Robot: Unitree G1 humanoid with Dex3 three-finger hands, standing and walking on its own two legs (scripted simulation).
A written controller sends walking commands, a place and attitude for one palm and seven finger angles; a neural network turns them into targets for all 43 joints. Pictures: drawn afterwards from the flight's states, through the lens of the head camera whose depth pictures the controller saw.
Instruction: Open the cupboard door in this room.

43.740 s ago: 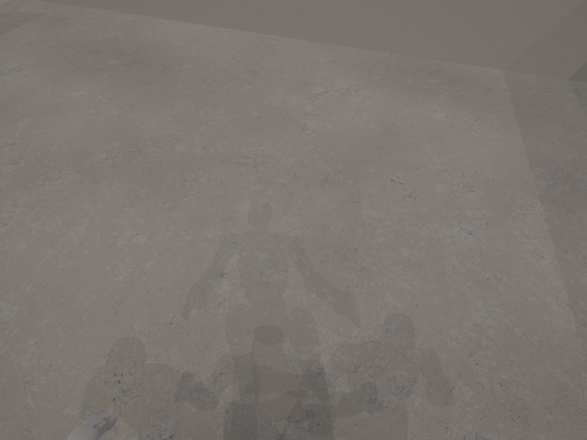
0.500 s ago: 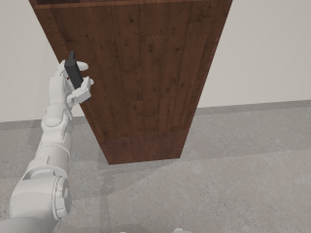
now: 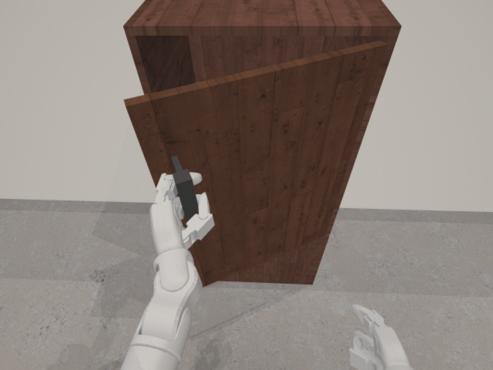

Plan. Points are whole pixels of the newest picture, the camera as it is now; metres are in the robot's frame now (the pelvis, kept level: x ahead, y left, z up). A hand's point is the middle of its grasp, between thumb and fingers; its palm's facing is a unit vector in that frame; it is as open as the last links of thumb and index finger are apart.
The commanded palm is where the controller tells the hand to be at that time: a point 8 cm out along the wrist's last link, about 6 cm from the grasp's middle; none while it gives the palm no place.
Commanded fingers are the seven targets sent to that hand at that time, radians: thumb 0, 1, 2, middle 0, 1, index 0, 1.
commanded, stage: pull the door open along its arc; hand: left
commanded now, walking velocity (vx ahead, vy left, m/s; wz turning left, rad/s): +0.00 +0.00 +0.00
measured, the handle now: (185, 195) +0.38 +0.13 +0.09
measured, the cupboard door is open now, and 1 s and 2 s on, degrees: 27 36 38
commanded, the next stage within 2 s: open thumb and fingers to let go in 0.30 s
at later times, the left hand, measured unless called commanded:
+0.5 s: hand (232, 247) +0.28 +0.04 +0.10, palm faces +0.35 -0.94 -0.01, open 6.2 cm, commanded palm +0.23 +0.08 +0.09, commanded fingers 0.00 0.48 0.72 -0.37 -1.30 -0.37 -1.30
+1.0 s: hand (215, 248) +0.27 +0.06 +0.10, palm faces +0.37 -0.93 -0.01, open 13.6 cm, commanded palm +0.22 +0.09 +0.09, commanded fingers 0.00 -0.50 0.30 -0.22 -0.75 -0.22 -0.75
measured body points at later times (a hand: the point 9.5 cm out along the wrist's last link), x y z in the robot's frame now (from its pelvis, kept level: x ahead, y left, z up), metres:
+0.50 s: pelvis +0.00 -0.03 +0.00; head -0.01 -0.06 +0.45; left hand +0.25 +0.09 +0.10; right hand +0.19 -0.24 -0.09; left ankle +0.01 +0.11 -0.71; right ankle +0.00 -0.08 -0.71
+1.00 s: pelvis +0.00 -0.02 +0.00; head -0.01 -0.04 +0.45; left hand +0.25 +0.11 +0.10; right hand +0.19 -0.22 -0.09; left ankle +0.01 +0.12 -0.71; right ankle +0.00 -0.08 -0.71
